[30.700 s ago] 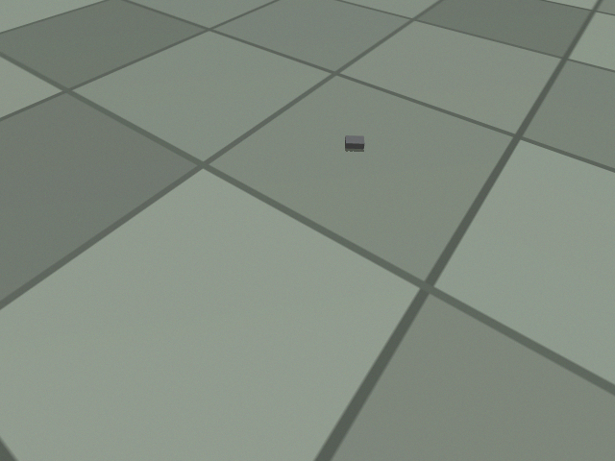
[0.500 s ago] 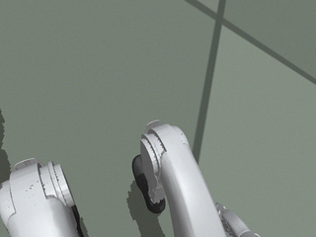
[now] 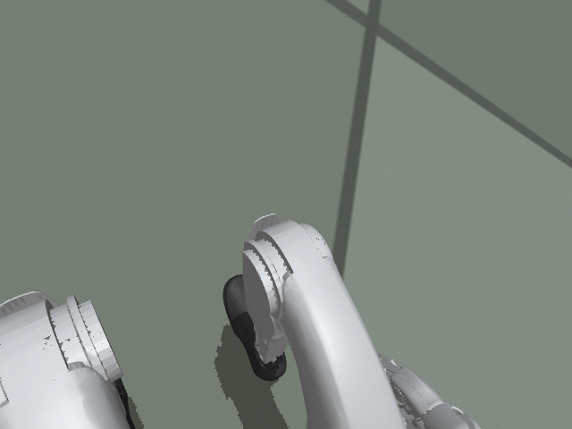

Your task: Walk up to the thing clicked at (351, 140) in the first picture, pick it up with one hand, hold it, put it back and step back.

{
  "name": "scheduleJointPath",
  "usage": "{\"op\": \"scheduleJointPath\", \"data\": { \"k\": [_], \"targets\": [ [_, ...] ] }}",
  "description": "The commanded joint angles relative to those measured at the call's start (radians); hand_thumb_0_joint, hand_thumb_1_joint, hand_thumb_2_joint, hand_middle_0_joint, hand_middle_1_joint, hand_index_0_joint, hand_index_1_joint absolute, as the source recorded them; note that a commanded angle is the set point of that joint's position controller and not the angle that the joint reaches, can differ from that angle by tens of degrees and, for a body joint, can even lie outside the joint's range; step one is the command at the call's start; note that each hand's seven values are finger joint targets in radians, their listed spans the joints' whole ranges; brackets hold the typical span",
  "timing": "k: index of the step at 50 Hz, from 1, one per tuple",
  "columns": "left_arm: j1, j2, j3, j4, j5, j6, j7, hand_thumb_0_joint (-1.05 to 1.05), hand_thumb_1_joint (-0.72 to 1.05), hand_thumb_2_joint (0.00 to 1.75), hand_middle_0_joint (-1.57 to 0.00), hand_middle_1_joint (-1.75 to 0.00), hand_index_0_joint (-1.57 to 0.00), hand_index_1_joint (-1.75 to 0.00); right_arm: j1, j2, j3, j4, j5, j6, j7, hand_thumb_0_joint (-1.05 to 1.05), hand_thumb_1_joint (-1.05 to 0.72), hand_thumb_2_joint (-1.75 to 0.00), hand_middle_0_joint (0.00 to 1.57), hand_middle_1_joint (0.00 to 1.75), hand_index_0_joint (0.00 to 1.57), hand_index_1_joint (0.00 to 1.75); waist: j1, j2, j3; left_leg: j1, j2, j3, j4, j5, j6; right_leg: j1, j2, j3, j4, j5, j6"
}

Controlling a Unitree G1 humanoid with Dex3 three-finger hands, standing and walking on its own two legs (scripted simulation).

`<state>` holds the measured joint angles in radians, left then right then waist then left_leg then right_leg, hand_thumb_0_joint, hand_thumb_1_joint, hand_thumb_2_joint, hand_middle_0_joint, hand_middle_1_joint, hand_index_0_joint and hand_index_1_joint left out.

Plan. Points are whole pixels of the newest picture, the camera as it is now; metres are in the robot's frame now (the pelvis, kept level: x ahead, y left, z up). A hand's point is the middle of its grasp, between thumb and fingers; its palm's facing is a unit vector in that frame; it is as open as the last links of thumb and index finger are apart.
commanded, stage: rest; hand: left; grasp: from above
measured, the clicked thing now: out of the picture +0.47 +0.32 -0.28
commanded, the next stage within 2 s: open in 0.30 s
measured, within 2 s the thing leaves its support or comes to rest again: rests again in 0.04 s
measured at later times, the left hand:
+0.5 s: hand out of the picture +0.46 +0.32 -0.25, palm faces -0.45 -0.12 -0.88, open 9.9 cm
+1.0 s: hand out of the picture +0.47 +0.32 -0.24, palm faces -0.45 -0.12 -0.89, open 12.3 cm
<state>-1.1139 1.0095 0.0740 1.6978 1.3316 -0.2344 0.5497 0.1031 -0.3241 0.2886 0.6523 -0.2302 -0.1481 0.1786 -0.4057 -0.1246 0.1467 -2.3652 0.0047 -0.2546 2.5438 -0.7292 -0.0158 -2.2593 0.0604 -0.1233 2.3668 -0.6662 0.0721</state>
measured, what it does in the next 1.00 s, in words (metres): stands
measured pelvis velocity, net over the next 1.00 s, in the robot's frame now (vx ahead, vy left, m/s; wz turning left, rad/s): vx -0.01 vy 0.00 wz -0.03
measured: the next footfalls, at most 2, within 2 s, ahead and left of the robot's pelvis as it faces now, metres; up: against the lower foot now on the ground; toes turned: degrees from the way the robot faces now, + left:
none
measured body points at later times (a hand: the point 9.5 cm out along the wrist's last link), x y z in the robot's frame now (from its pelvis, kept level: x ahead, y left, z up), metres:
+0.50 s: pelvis +0.00 +0.00 +0.00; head +0.28 +0.13 +0.32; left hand +0.48 +0.32 -0.20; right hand +0.05 -0.25 -0.05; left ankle +0.06 +0.13 -0.27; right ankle +0.11 -0.13 -0.27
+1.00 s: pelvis -0.01 +0.00 +0.00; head +0.28 +0.13 +0.32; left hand +0.49 +0.32 -0.19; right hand +0.05 -0.25 -0.05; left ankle +0.06 +0.13 -0.27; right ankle +0.11 -0.13 -0.27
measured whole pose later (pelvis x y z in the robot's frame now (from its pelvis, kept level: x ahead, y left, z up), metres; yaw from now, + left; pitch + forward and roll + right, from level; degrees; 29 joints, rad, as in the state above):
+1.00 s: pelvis -0.01 +0.00 +0.00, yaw -1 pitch +28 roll -15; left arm -1.15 1.08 0.04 1.73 1.29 -0.23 0.55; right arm 0.09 -0.35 0.35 0.61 -0.23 -0.20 0.20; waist -0.42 -0.14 0.19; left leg -2.35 0.01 -0.28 2.55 -0.72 -0.01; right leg -2.24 0.07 -0.14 2.35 -0.64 0.08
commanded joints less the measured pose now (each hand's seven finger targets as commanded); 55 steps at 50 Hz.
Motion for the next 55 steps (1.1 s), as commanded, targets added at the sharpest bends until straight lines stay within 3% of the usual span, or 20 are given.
{"op": "scheduleJointPath", "data": {
  "k": [1, 4, 5, 7, 10, 13, 15, 16, 17, 20, 23, 24, 25, 27, 30, 32, 41, 42, 45, 55],
  "targets": [
    [-0.312, 0.238, 0.014, -0.144, -0.019, 0.003, 0.055, 0.00, 0.74, 0.57, -1.06, -0.51, -1.09, -0.49, 0.212, -0.331, -0.092, 0.020, -0.001, -0.010, -0.002, 0.00, -0.90, -0.90, 0.20, 0.30, 0.20, 0.30, -0.039, 0.567, -0.684, 0.545, 0.036, 0.115, -0.257, 0.286, 0.021, 0.386, 0.033, -0.140, -0.183, 0.311, -0.089],
    [-0.309, 0.208, -0.008, -0.131, -0.026, 0.004, 0.061, 0.00, 0.72, 0.56, -1.04, -0.52, -1.06, -0.49, 0.197, -0.328, -0.085, 0.019, -0.002, -0.019, 0.006, 0.00, -0.90, -0.90, 0.20, 0.30, 0.20, 0.30, -0.049, 0.588, -0.666, 0.560, 0.040, 0.105, -0.264, 0.291, 0.015, 0.371, 0.035, -0.146, -0.172, 0.309, -0.093],
    [-0.316, 0.223, 0.001, -0.126, -0.023, 0.003, 0.062, 0.00, 0.72, 0.56, -1.04, -0.52, -1.06, -0.49, 0.204, -0.338, -0.084, 0.016, -0.003, -0.022, 0.008, 0.00, -0.90, -0.90, 0.20, 0.30, 0.20, 0.30, -0.054, 0.576, -0.666, 0.557, 0.038, 0.102, -0.260, 0.288, 0.015, 0.368, 0.032, -0.153, -0.170, 0.310, -0.091],
    [-0.314, 0.256, 0.013, -0.143, -0.024, 0.004, 0.066, 0.00, 0.71, 0.56, -1.04, -0.50, -1.06, -0.48, 0.199, -0.340, -0.081, 0.016, -0.002, -0.021, 0.005, 0.00, -0.90, -0.90, 0.20, 0.30, 0.20, 0.30, -0.036, 0.598, -0.690, 0.577, 0.039, 0.103, -0.266, 0.307, 0.013, 0.382, 0.032, -0.150, -0.171, 0.321, -0.092],
    [-0.301, 0.213, -0.010, -0.109, -0.025, 0.007, 0.066, 0.00, 0.73, 0.55, -1.04, -0.52, -1.07, -0.49, 0.193, -0.338, -0.074, 0.015, -0.012, -0.027, 0.013, 0.00, -0.90, -0.90, 0.20, 0.30, 0.20, 0.30, -0.060, 0.592, -0.656, 0.565, 0.041, 0.101, -0.257, 0.301, 0.013, 0.378, 0.032, -0.155, -0.168, 0.322, -0.089],
    [-0.314, 0.262, 0.006, -0.127, -0.021, 0.008, 0.073, 0.00, 0.69, 0.55, -1.03, -0.50, -1.05, -0.48, 0.187, -0.344, -0.070, 0.010, -0.005, -0.028, 0.010, 0.00, -0.90, -0.90, 0.20, 0.30, 0.20, 0.30, -0.044, 0.603, -0.673, 0.569, 0.042, 0.098, -0.263, 0.305, 0.013, 0.390, 0.037, -0.150, -0.175, 0.321, -0.092],
    [-0.308, 0.254, 0.011, -0.100, -0.027, 0.007, 0.074, 0.00, 0.69, 0.54, -1.01, -0.52, -1.04, -0.49, 0.182, -0.354, -0.066, -0.004, -0.010, -0.033, 0.014, 0.00, -0.90, -0.90, 0.20, 0.30, 0.20, 0.30, -0.064, 0.597, -0.641, 0.570, 0.044, 0.086, -0.267, 0.308, 0.009, 0.371, 0.031, -0.161, -0.165, 0.322, -0.090],
    [-0.293, 0.238, -0.007, -0.086, -0.022, 0.008, 0.072, 0.00, 0.68, 0.54, -1.01, -0.52, -1.04, -0.49, 0.179, -0.348, -0.059, -0.003, -0.011, -0.036, 0.016, 0.00, -0.90, -0.90, 0.20, 0.30, 0.20, 0.30, -0.060, 0.593, -0.636, 0.560, 0.043, 0.093, -0.261, 0.299, 0.012, 0.376, 0.036, -0.157, -0.167, 0.317, -0.092],
    [-0.296, 0.259, 0.008, -0.086, -0.026, 0.004, 0.074, 0.00, 0.68, 0.54, -1.01, -0.51, -1.03, -0.48, 0.164, -0.355, -0.062, -0.011, -0.009, -0.037, 0.016, 0.00, -0.90, -0.90, 0.20, 0.30, 0.20, 0.30, -0.058, 0.578, -0.625, 0.536, 0.043, 0.091, -0.259, 0.273, 0.014, 0.367, 0.035, -0.159, -0.168, 0.299, -0.091],
    [-0.300, 0.261, -0.005, -0.079, -0.020, -0.001, 0.071, 0.00, 0.69, 0.53, -1.02, -0.51, -1.05, -0.48, 0.172, -0.353, -0.052, -0.009, -0.011, -0.038, 0.014, 0.00, -0.90, -0.90, 0.20, 0.30, 0.20, 0.30, -0.061, 0.571, -0.626, 0.515, 0.040, 0.098, -0.257, 0.256, 0.020, 0.391, 0.039, -0.153, -0.183, 0.290, -0.090],
    [-0.291, 0.297, 0.022, -0.096, -0.016, -0.003, 0.074, 0.00, 0.45, 0.51, -0.78, -0.51, -0.81, -0.49, 0.181, -0.365, -0.054, -0.016, -0.013, -0.043, 0.015, 0.00, -0.89, -0.90, 0.20, 0.30, 0.20, 0.30, -0.065, 0.571, -0.638, 0.540, 0.043, 0.090, -0.257, 0.274, 0.017, 0.399, 0.035, -0.159, -0.177, 0.303, -0.087],
    [-0.295, 0.246, -0.016, -0.088, -0.016, -0.003, 0.066, 0.00, 0.37, 0.47, -0.72, -0.51, -0.74, -0.48, 0.176, -0.360, -0.054, -0.015, -0.009, -0.046, 0.017, 0.00, -0.89, -0.90, 0.20, 0.30, 0.20, 0.30, -0.067, 0.575, -0.617, 0.537, 0.044, 0.089, -0.259, 0.270, 0.016, 0.370, 0.035, -0.160, -0.171, 0.299, -0.088],
    [-0.292, 0.271, 0.007, -0.093, -0.019, -0.006, 0.070, 0.00, 0.29, 0.46, -0.66, -0.50, -0.69, -0.47, 0.173, -0.365, -0.059, -0.017, -0.013, -0.047, 0.016, 0.00, -0.89, -0.90, 0.20, 0.30, 0.20, 0.30, -0.069, 0.566, -0.623, 0.547, 0.046, 0.084, -0.264, 0.262, 0.015, 0.378, 0.037, -0.165, -0.178, 0.290, -0.087],
    [-0.301, 0.258, -0.009, -0.090, -0.025, -0.006, 0.067, 0.00, 0.14, 0.44, -0.59, -0.53, -0.62, -0.49, 0.168, -0.364, -0.054, -0.022, -0.013, -0.053, 0.021, 0.00, -0.89, -0.90, 0.20, 0.30, 0.20, 0.30, -0.071, 0.566, -0.604, 0.528, 0.046, 0.085, -0.256, 0.249, 0.017, 0.375, 0.036, -0.162, -0.178, 0.287, -0.085],
    [-0.305, 0.286, 0.009, -0.108, -0.023, -0.007, 0.073, 0.00, 0.03, 0.53, -0.51, -0.57, -0.53, -0.55, 0.174, -0.371, -0.055, -0.020, -0.009, -0.054, 0.019, 0.00, -0.89, -0.90, 0.20, 0.30, 0.20, 0.30, -0.065, 0.574, -0.628, 0.551, 0.049, 0.078, -0.265, 0.272, 0.012, 0.384, 0.038, -0.163, -0.178, 0.300, -0.087],
    [-0.302, 0.244, -0.026, -0.097, -0.022, -0.007, 0.069, 0.00, -0.02, 0.56, -0.48, -0.62, -0.50, -0.60, 0.179, -0.359, -0.052, -0.006, -0.011, -0.051, 0.020, 0.00, -0.89, -0.90, 0.20, 0.30, 0.20, 0.30, -0.068, 0.577, -0.628, 0.544, 0.049, 0.086, -0.258, 0.279, 0.015, 0.396, 0.043, -0.160, -0.185, 0.311, -0.088],
    [-0.285, 0.239, -0.032, -0.072, -0.042, 0.004, 0.054, 0.00, -0.20, 0.71, -0.32, -0.77, -0.34, -0.75, 0.174, -0.364, -0.053, -0.012, -0.002, -0.056, 0.025, 0.00, -0.89, -0.90, 0.20, 0.30, 0.20, 0.30, -0.067, 0.558, -0.588, 0.525, 0.047, 0.084, -0.263, 0.262, 0.014, 0.371, 0.040, -0.161, -0.184, 0.289, -0.089],
    [-0.298, 0.264, -0.019, -0.083, -0.039, 0.002, 0.056, 0.00, -0.23, 0.73, -0.30, -0.79, -0.32, -0.77, 0.178, -0.367, -0.050, -0.015, -0.005, -0.053, 0.023, 0.00, -0.89, -0.90, 0.20, 0.30, 0.20, 0.30, -0.068, 0.569, -0.599, 0.526, 0.048, 0.082, -0.271, 0.263, 0.015, 0.388, 0.042, -0.161, -0.194, 0.292, -0.088],
    [-0.258, 0.258, -0.020, -0.043, -0.048, 0.009, 0.038, 0.00, -0.28, 0.78, -0.25, -0.83, -0.27, -0.82, 0.179, -0.370, -0.049, -0.026, -0.001, -0.051, 0.022, 0.00, -0.89, -0.90, 0.20, 0.30, 0.20, 0.30, -0.072, 0.515, -0.576, 0.484, 0.044, 0.093, -0.260, 0.233, 0.024, 0.399, 0.041, -0.153, -0.206, 0.273, -0.084],
    [-0.267, 0.293, -0.004, -0.077, -0.045, -0.021, 0.032, 0.00, -0.42, 0.90, -0.13, -0.96, -0.14, -0.95, 0.174, -0.363, -0.040, -0.032, -0.002, -0.030, 0.008, 0.00, -0.89, -0.90, 0.20, 0.30, 0.20, 0.30, -0.059, 0.548, -0.606, 0.526, 0.050, 0.074, -0.273, 0.256, 0.014, 0.398, 0.040, -0.162, -0.193, 0.284, -0.087]
  ]
}}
